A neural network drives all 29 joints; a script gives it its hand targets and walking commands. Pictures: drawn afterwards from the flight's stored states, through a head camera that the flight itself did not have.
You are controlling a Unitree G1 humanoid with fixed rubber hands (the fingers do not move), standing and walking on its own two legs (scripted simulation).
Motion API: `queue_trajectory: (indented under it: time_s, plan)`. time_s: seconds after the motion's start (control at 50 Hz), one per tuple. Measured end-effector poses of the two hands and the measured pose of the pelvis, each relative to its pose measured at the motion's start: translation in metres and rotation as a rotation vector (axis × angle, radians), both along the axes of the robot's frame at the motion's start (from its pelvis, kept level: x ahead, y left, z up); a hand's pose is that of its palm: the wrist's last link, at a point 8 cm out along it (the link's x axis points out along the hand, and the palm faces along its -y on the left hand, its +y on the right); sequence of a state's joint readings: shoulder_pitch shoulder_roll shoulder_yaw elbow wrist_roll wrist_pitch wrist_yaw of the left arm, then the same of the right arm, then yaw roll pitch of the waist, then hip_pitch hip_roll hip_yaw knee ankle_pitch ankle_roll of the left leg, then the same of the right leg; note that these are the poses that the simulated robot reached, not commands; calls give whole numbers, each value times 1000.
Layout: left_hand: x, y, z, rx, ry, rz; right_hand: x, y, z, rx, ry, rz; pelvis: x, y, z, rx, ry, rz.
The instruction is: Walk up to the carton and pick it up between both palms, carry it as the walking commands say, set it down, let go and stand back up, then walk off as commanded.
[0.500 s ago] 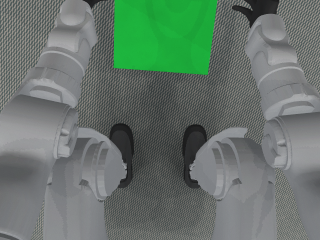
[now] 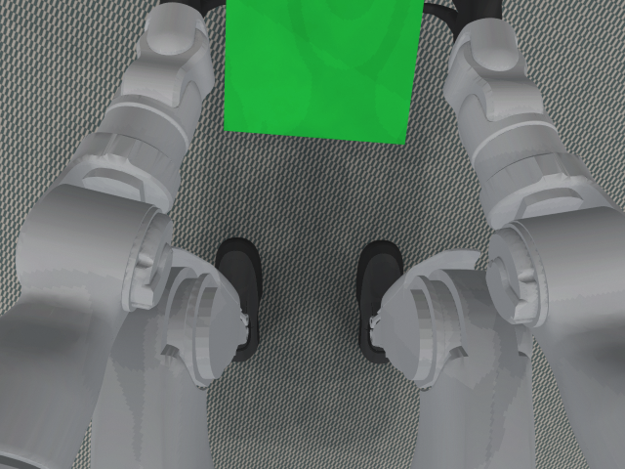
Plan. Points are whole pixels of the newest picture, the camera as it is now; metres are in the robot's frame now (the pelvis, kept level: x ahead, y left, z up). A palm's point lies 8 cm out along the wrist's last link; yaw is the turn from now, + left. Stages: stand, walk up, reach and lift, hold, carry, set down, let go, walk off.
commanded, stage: reach and lift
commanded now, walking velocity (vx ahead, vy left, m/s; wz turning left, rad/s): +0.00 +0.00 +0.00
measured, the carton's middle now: (320, 32) +0.53 -0.01 -0.26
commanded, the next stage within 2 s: none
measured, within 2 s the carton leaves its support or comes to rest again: leaves its support in 0.70 s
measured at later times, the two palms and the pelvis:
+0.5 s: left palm out of the picture +0.54 +0.12 -0.19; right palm (469, 7) +0.54 -0.14 -0.19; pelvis +0.01 +0.00 -0.02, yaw +1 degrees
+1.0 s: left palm out of the picture +0.54 +0.11 -0.15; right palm (492, 5) +0.53 -0.15 -0.14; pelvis +0.01 +0.00 -0.01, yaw +1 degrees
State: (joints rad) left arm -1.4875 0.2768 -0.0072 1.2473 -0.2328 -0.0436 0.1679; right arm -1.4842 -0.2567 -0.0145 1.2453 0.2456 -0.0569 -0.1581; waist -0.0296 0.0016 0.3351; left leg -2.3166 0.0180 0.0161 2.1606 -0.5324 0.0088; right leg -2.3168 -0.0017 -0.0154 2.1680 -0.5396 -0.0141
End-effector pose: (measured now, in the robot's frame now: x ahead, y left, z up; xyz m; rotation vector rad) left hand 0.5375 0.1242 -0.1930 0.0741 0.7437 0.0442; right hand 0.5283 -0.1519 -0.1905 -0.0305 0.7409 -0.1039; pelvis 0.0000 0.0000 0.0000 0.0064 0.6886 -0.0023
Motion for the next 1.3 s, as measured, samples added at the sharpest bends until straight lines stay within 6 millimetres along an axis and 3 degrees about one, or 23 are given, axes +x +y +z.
queue_trajectory:
  time_s: [0.08, 0.3, 0.54, 0.72, 1.06, 1.3]
  plan:
    - [0, 0, 0, 3, -2, 0, 2, 10, 1, 4, -1, 12, 0, 0, 1, 0, -1, 4]
    - [0, -1, -1, -17, 3, 15, 2, 11, 1, 7, 8, -14, 0, 2, -3, -9, -23, 21]
    - [8, 0, 4, -14, 50, -35, 10, 7, 5, 18, 60, 35, 7, 3, -16, -13, -44, 27]
    - [7, -11, 7, -11, 70, -57, 2, -3, 9, 12, 71, 13, 12, 1, -15, -20, -39, 35]
    - [-2, -10, 53, -10, -7, 30, -2, 6, 55, 17, -25, -62, 4, 0, -2, -3, -24, 16]
    - [-5, -19, 77, -19, -24, 37, -6, 0, 81, -4, -43, -101, 1, 0, 15, -4, 7, 13]
